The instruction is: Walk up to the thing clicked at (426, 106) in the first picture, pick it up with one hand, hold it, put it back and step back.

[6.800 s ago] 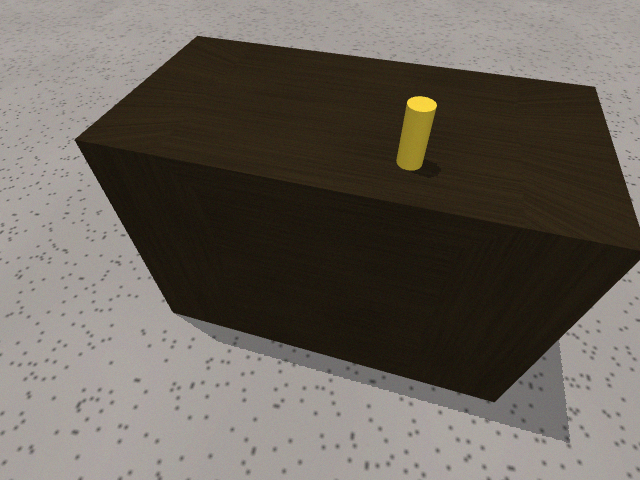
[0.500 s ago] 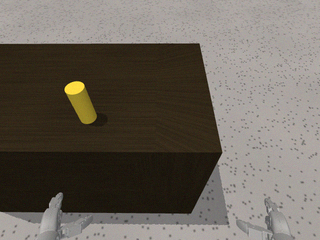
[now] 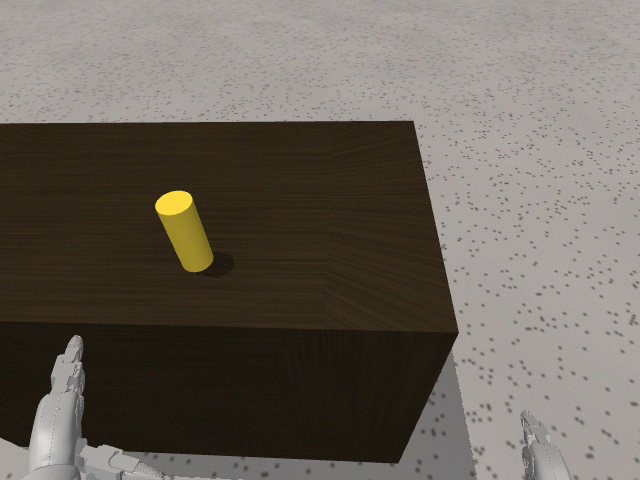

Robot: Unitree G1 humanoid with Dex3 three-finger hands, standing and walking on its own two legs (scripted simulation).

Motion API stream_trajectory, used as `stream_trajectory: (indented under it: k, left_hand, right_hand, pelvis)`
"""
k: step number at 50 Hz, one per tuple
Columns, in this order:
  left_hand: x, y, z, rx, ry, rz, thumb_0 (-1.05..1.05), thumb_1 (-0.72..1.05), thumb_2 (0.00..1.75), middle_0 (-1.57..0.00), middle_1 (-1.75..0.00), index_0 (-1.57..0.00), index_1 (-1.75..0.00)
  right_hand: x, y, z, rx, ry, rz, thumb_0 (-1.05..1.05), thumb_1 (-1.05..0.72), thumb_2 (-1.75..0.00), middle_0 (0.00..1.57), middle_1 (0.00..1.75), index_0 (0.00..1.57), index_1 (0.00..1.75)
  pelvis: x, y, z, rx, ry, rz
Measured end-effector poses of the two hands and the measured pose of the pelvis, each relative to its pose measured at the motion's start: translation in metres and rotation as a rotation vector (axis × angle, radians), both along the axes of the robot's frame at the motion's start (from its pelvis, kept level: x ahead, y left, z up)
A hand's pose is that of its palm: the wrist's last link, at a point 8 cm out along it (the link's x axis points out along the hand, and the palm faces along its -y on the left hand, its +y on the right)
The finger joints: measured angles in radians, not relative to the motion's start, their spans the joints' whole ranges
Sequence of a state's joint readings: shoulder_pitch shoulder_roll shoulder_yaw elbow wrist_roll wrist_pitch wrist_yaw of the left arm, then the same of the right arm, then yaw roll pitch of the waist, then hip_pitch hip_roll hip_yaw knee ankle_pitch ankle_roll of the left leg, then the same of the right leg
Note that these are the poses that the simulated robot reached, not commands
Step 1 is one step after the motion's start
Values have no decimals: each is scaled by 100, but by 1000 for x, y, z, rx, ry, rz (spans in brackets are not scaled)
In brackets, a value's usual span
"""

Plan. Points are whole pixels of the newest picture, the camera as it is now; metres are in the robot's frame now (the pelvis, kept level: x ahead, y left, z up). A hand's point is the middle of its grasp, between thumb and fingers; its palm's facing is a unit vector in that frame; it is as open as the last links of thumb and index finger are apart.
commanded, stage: rise first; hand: left
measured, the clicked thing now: (186, 233) +0.46 +0.25 +0.04
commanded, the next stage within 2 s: go down in 1.04 s
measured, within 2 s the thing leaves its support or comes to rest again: neither
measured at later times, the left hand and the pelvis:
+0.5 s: hand (80, 409) +0.17 +0.27 +0.08, palm faces +0.36 -0.83 -0.42, open 17.6 cm; pelvis -0.01 -0.01 +0.00, yaw +1 degrees
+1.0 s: hand (60, 397) +0.17 +0.27 +0.12, palm faces +0.39 -0.81 -0.43, open 17.6 cm; pelvis -0.01 -0.01 +0.00, yaw +1 degrees
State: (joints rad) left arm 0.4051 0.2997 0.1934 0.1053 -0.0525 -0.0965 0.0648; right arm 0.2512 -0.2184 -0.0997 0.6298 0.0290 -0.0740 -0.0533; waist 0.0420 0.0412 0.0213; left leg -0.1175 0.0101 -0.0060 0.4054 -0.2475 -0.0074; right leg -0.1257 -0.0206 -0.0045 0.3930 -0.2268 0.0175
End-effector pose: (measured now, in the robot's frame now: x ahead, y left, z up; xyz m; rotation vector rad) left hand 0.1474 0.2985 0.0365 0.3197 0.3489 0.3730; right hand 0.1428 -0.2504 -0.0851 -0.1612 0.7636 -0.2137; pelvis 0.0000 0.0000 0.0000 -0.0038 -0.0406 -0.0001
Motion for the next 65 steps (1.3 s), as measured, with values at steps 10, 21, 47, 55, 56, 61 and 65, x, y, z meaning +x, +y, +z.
stream_trajectory:
  k: [10, 21, 47, 55, 56, 61, 65]
  left_hand:
    - [-5, 1, 31, 69, -98, -16, -1, -56, 2, -6, -5, -5, -5]
    - [-14, 3, 59, 132, -202, -24, -1, -57, 2, -6, -5, -5, -5]
    - [-19, 4, 97, 222, -360, -59, -1, -57, 5, -6, -6, -5, -6]
    - [-18, 5, 106, 250, -388, -73, -1, -58, 6, -7, -6, -5, -7]
    - [-18, 5, 108, 253, -392, -74, -1, -58, 6, -7, -6, -5, -7]
    - [-18, 5, 112, 257, -423, -85, -1, -59, 6, -7, -7, -6, -7]
    - [-16, 6, 110, 246, -454, -94, -1, -60, 4, -8, -7, -7, -7]
  right_hand:
    - [1, -9, -1, -10, 1, 0, -1, 50, -3, 5, 5, 5, 4]
    - [3, -15, 2, -16, -21, 3, -1, 51, -3, 5, 5, 5, 5]
    - [-3, -10, 2, -3, -41, 16, -1, 51, -5, 5, 5, 5, 5]
    - [-2, -8, 2, 2, -44, 19, -1, 50, -6, 5, 5, 5, 5]
    - [-2, -7, 2, 2, -45, 19, -1, 50, -6, 5, 5, 5, 5]
    - [0, -7, 2, 3, -51, 23, -1, 50, -6, 5, 5, 5, 5]
    - [1, -8, 0, 3, -39, 23, -1, 51, -6, 5, 5, 5, 5]
  pelvis:
    - [-3, -4, 0, 1, -17, 8]
    - [-8, -8, 0, 3, -28, 17]
    - [-15, -8, 1, 5, -39, 21]
    - [-14, -7, 1, 4, -37, 22]
    - [-14, -7, 1, 4, -38, 22]
    - [-13, -5, 0, 4, -32, 21]
    - [-13, -5, -3, 2, -22, 24]
